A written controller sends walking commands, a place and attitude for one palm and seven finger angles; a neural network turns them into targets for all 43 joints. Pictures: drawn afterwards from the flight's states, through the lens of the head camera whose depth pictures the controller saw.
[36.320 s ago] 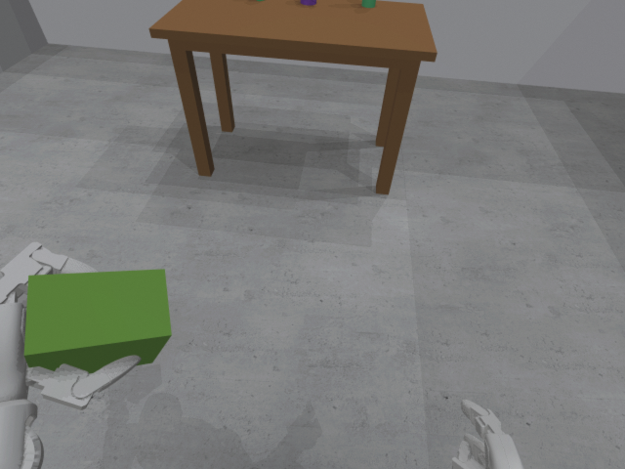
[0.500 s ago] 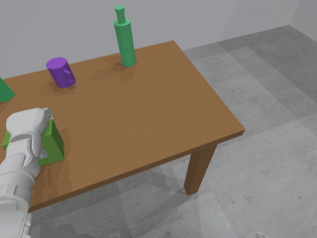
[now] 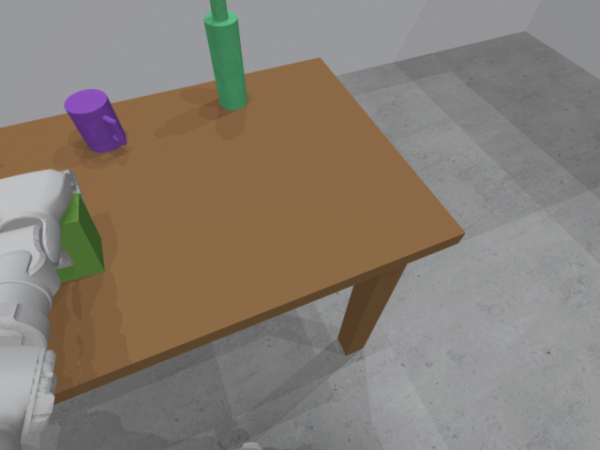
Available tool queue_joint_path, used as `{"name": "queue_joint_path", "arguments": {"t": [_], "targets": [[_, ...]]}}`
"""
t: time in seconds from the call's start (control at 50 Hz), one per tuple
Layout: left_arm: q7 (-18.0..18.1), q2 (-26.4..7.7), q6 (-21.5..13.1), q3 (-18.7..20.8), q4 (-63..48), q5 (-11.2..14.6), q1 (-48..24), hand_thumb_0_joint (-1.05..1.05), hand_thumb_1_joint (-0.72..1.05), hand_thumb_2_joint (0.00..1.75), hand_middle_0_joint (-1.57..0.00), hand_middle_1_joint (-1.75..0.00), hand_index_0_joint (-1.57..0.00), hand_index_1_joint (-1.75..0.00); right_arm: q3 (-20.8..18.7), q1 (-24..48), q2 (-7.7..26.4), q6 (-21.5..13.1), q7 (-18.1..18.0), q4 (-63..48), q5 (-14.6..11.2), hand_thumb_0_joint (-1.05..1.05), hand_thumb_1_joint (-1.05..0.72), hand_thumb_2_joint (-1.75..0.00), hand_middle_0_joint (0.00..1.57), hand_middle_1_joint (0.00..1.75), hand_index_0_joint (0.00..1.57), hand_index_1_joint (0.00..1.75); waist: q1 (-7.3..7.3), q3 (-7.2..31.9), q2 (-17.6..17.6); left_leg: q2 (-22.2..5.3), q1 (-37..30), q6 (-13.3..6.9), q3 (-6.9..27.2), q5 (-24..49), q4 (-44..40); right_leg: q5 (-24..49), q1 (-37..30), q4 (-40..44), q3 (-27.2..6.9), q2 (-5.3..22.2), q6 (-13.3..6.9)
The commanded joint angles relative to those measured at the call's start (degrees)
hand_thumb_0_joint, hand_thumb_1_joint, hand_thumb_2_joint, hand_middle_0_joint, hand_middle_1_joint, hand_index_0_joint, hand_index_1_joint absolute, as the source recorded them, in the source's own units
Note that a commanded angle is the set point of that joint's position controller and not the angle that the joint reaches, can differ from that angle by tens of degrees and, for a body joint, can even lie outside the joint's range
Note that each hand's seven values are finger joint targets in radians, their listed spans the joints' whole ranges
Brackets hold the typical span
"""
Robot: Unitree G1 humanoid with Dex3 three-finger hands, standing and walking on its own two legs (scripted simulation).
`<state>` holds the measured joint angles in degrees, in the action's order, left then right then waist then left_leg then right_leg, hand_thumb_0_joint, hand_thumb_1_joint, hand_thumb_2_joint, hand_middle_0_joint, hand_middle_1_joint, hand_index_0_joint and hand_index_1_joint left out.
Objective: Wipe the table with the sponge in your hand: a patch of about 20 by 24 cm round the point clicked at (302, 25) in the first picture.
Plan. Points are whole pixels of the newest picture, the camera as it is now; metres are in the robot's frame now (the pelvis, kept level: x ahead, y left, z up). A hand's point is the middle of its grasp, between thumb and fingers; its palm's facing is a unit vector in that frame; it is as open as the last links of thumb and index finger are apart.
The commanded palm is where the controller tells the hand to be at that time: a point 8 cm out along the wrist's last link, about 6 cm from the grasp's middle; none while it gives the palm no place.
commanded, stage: wipe forward along the first lane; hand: left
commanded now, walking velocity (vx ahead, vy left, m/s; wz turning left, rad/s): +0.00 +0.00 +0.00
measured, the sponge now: (54, 250) +0.39 +0.38 +0.00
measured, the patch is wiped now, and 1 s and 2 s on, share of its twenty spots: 0.25 0.35 0.65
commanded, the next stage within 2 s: slide across to the middle lane in 0.30 s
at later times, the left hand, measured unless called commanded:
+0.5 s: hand (54, 198) +0.45 +0.38 +0.05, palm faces -0.17 +0.06 -0.98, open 10.5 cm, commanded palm +0.44 +0.34 +0.09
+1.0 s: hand (102, 183) +0.47 +0.31 +0.05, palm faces -0.12 +0.00 -0.99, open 10.5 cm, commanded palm +0.46 +0.29 +0.10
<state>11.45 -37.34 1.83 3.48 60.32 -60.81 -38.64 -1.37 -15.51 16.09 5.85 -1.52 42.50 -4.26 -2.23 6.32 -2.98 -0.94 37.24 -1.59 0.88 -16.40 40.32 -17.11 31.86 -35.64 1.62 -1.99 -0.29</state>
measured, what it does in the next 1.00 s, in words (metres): stands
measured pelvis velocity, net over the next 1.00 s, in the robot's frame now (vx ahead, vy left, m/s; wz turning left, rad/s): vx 0.04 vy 0.00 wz -0.01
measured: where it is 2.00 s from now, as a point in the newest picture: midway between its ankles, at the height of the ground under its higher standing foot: outside the picture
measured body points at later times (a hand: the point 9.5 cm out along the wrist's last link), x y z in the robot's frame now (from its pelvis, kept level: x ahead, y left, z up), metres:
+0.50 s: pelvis +0.01 +0.01 +0.00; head +0.10 +0.02 +0.44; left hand +0.45 +0.37 +0.10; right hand +0.04 -0.28 -0.13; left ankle +0.03 +0.10 -0.72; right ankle +0.00 -0.12 -0.72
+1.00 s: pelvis +0.04 +0.00 +0.01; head +0.11 +0.00 +0.45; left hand +0.47 +0.31 +0.11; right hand +0.11 -0.27 -0.13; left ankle +0.03 +0.10 -0.72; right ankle +0.00 -0.12 -0.72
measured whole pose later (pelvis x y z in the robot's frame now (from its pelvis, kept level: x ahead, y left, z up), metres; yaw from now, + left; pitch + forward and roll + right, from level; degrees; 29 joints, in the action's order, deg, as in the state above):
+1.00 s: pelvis +0.04 +0.00 +0.01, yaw +0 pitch +14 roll -2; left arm 11.4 -31.8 8.1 -0.6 59.4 -59.9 -42.9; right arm -1.9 -14.4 15.0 7.2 0.4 43.0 -3.4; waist -3.1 7.0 -3.0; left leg -0.8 33.0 -1.6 0.1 -17.8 36.4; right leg -17.8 27.5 -30.9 0.7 -1.8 -0.1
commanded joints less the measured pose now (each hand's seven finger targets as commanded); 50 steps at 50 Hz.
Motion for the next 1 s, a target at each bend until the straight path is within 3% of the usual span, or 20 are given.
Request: {"name": "queue_joint_path", "arguments": {"t": [0.0, 0.02, 0.04, 0.1, 0.14, 0.2, 0.3, 0.34, 0.36, 0.38, 0.42, 0.5, 0.56, 0.6, 0.66, 0.72, 0.8, 0.86, 0.94, 0.98], "targets": [[1.6, -15.6, 0.9, 1.3, -3.9, -1.2, -19.0, 0.00, 0.10, 1.30, -1.20, -1.60, -1.20, -1.60, -3.3, -3.2, 10.1, -1.2, -0.5, -4.5, 0.5, 0.00, -0.90, -0.90, 0.20, 0.30, 0.20, 0.30, -1.75, 13.5, 1.2, 1.2, -12.2, -1.8, 1.4, 6.0, -4.3, 5.9, -0.8, 5.0, -0.4, -1.3, -2.6], [1.4, -14.1, 0.7, 0.2, -4.4, -1.2, -19.7, 0.00, 0.10, 1.30, -1.20, -1.60, -1.20, -1.60, -3.3, -3.2, 10.0, -1.3, -0.4, -4.7, 0.6, 0.00, -0.90, -0.90, 0.20, 0.30, 0.20, 0.30, -2.05, 13.7, 1.0, 1.0, -12.6, -1.8, 1.4, 6.2, -4.2, 6.1, -0.3, 5.0, -0.4, -1.3, -2.6], [1.5, -15.9, 0.8, 1.6, -3.8, -1.4, -19.0, 0.00, 0.10, 1.30, -1.20, -1.60, -1.20, -1.60, -3.4, -3.5, 10.2, -1.2, -0.3, -4.5, 0.6, 0.00, -0.90, -0.90, 0.20, 0.30, 0.20, 0.30, -1.50, 14.1, 0.6, 1.1, -12.9, -1.8, 1.6, 6.5, -4.1, 5.9, -0.3, 4.9, -0.3, -1.4, -2.8], [1.3, -16.8, 0.6, 1.5, -3.6, -1.7, -21.9, 0.00, 0.10, 1.30, -1.20, -1.60, -1.20, -1.60, -3.4, -4.5, 10.4, -1.1, -0.3, -4.3, 0.8, 0.00, -0.90, -0.90, 0.20, 0.30, 0.20, 0.30, -2.19, 15.2, -0.2, 1.0, -13.4, -1.7, 1.9, 7.2, -3.7, 6.1, 0.6, 4.4, -0.2, -1.6, -2.8], [1.2, -15.0, 0.8, -0.1, -2.8, -1.7, -22.8, 0.00, 0.10, 1.30, -1.20, -1.60, -1.20, -1.60, -3.4, -4.7, 10.3, -1.1, -0.2, -4.3, 0.8, 0.00, -0.90, -0.90, 0.20, 0.30, 0.20, 0.30, -2.90, 14.1, 0.6, 0.8, -13.0, -1.7, 1.9, 6.4, -3.7, 5.4, 1.8, 4.7, -0.1, -1.6, -2.7], [1.2, -17.5, 0.3, 2.0, -2.1, -1.7, -22.8, 0.00, 0.10, 1.30, -1.20, -1.60, -1.20, -1.60, -3.5, -5.8, 10.7, -1.0, -0.2, -4.0, 1.1, 0.00, -0.90, -0.90, 0.20, 0.30, 0.20, 0.30, -2.30, 16.0, 0.2, 0.8, -13.6, -1.6, 2.2, 8.3, -3.1, 6.5, 1.6, 4.1, 0.1, -1.8, -2.9], [0.9, -20.1, 0.5, 1.7, -0.5, -2.5, -28.1, 0.00, 0.10, 1.30, -1.20, -1.60, -1.20, -1.60, -3.1, -7.2, 11.1, -0.8, -0.3, -3.6, 1.1, 0.00, -0.90, -0.90, 0.20, 0.30, 0.20, 0.30, -3.75, 15.6, -0.3, 0.8, -12.3, -1.6, 2.2, 7.6, -2.6, 6.0, 2.8, 3.9, -0.1, -1.8, -2.8], [0.7, -19.6, 0.8, 0.8, 0.3, -3.1, -28.9, 0.00, 0.10, 1.30, -1.20, -1.60, -1.20, -1.60, -3.2, -7.6, 11.0, -0.7, -0.2, -3.5, 1.2, 0.00, -0.90, -0.90, 0.20, 0.30, 0.20, 0.30, -4.11, 15.7, -0.8, 0.8, -12.2, -1.6, 2.2, 7.7, -2.4, 6.0, 3.5, 3.8, -0.1, -1.9, -2.8], [0.4, -19.0, 0.2, 0.7, -1.2, -2.9, -30.1, 0.00, 0.10, 1.30, -1.20, -1.60, -1.20, -1.60, -3.4, -7.7, 10.9, -1.0, -0.2, -3.5, 1.4, 0.00, -0.90, -0.90, 0.20, 0.30, 0.20, 0.30, -3.93, 17.7, -3.1, 0.6, -14.3, -1.4, 2.6, 10.3, -2.2, 7.3, 3.9, 3.2, -0.1, -1.9, -3.1], [0.1, -19.4, 0.4, 1.2, 0.5, -3.3, -26.7, 0.00, 0.10, 1.30, -1.20, -1.60, -1.20, -1.60, -3.5, -8.5, 10.9, -0.7, 0.0, -3.4, 1.5, 0.00, -0.90, -0.90, 0.20, 0.30, 0.20, 0.30, -2.85, 18.3, -3.5, 0.8, -14.9, -1.2, 2.6, 11.4, -1.7, 7.5, 3.6, 3.0, 0.2, -2.1, -3.3], [-0.2, -15.7, 0.0, -1.5, -4.1, -2.6, -28.9, 0.00, 0.10, 1.30, -1.20, -1.60, -1.20, -1.60, -3.7, -8.2, 10.4, -0.7, 0.2, -3.6, 1.8, 0.00, -0.90, -0.90, 0.20, 0.30, 0.20, 0.30, -3.30, 21.4, -6.2, 0.3, -18.9, -0.7, 2.7, 13.8, -1.5, 8.5, 4.2, 3.1, 0.3, -2.2, -3.3], [-0.6, -13.2, -0.4, -1.3, -6.0, 0.7, -27.2, 0.00, 0.10, 1.30, -1.20, -1.60, -1.20, -1.60, -4.1, -8.1, 9.9, -0.5, 0.1, -3.2, 1.5, 0.00, -0.90, -0.90, 0.20, 0.30, 0.20, 0.30, -3.37, 22.0, -2.8, -0.1, -20.2, -0.8, 2.9, 16.3, -1.5, 10.7, 2.0, 4.0, 0.3, -2.5, -2.9], [-0.4, -10.7, -0.5, -2.0, -8.7, 2.9, -29.5, 0.00, 0.10, 1.30, -1.20, -1.60, -1.20, -1.60, -4.2, -6.8, 9.5, -1.0, 0.0, -2.7, 1.2, 0.00, -0.90, -0.90, 0.20, 0.30, 0.20, 0.30, -3.79, 21.1, -3.1, -0.3, -21.5, -0.8, 3.1, 16.7, -2.8, 11.5, 1.0, 4.7, 0.3, -2.1, -2.8], [-0.2, -12.4, 0.7, -1.6, -7.4, 1.9, -29.0, 0.00, 0.10, 1.30, -1.20, -1.60, -1.20, -1.60, -4.0, -7.1, 9.7, -0.7, 0.1, -1.9, 1.1, 0.00, -0.90, -0.90, 0.20, 0.30, 0.20, 0.30, -3.53, 19.6, -3.2, -0.3, -21.4, -0.8, 3.0, 16.6, -3.4, 11.2, 0.6, 5.1, 0.5, -2.2, -2.9], [-0.2, -10.2, 1.9, -3.1, -9.9, 1.2, -30.0, 0.00, 0.10, 1.30, -1.20, -1.60, -1.20, -1.60, -3.9, -5.7, 9.3, -0.7, 0.5, -2.0, 1.0, 0.00, -0.90, -0.90, 0.20, 0.30, 0.20, 0.30, -2.91, 20.2, -6.0, -0.2, -24.0, -0.3, 3.1, 20.3, -4.4, 13.1, -0.6, 5.4, 0.6, -2.1, -3.3], [-0.1, -9.5, 3.6, -3.8, -8.3, 0.8, -29.7, 0.00, 0.10, 1.30, -1.20, -1.60, -1.20, -1.60, -3.8, -5.3, 9.2, -0.4, 0.6, -1.8, 0.9, 0.00, -0.90, -0.90, 0.20, 0.30, 0.20, 0.30, -3.40, 17.9, -3.8, 0.0, -23.0, -0.6, 2.6, 19.7, -4.7, 13.7, -1.8, 6.3, 0.6, -2.0, -3.0], [0.1, -9.6, 4.3, -2.7, -8.7, 1.1, -29.1, 0.00, 0.10, 1.30, -1.20, -1.60, -1.20, -1.60, -3.7, -4.7, 9.1, -0.3, 0.7, -2.2, 1.0, 0.00, -0.90, -0.90, 0.20, 0.30, 0.20, 0.30, -2.61, 20.0, -3.0, 0.1, -24.0, -0.5, 2.3, 22.7, -5.0, 17.2, -4.5, 6.0, 0.5, -1.7, -3.0], [0.4, -9.8, 4.7, -0.7, -9.6, 0.8, -25.3, 0.00, 0.10, 1.30, -1.20, -1.60, -1.20, -1.60, -3.7, -3.6, 8.9, 0.1, 1.2, -3.0, 1.2, 0.00, -0.90, -0.90, 0.20, 0.30, 0.20, 0.30, -0.81, 22.4, -2.9, 0.2, -24.5, -0.3, 1.8, 28.0, -4.8, 22.3, -7.5, 5.4, 0.2, -1.5, -3.2], [1.2, -7.5, 6.6, -2.4, -9.6, 0.6, -24.6, 0.00, 0.10, 1.30, -1.20, -1.60, -1.20, -1.60, -3.9, -2.8, 8.8, 0.7, 1.5, -3.3, 1.3, 0.00, -0.90, -0.90, 0.20, 0.30, 0.20, 0.30, -1.56, 21.1, 0.5, 0.6, -22.6, -0.9, 0.5, 26.6, -4.6, 25.5, -9.9, 5.9, -0.1, -1.1, -2.5], [1.4, -7.8, 6.8, -2.0, -10.2, 0.8, -25.3, 0.00, 0.10, 1.30, -1.20, -1.60, -1.20, -1.60, -4.0, -2.7, 8.9, 0.6, 1.5, -3.0, 1.4, 0.00, -0.90, -0.90, 0.20, 0.30, 0.20, 0.30, -1.48, 21.6, -0.5, 0.6, -23.6, -0.9, 0.5, 28.6, -4.4, 27.3, -10.3, 5.5, -0.1, -1.0, -2.6]]}}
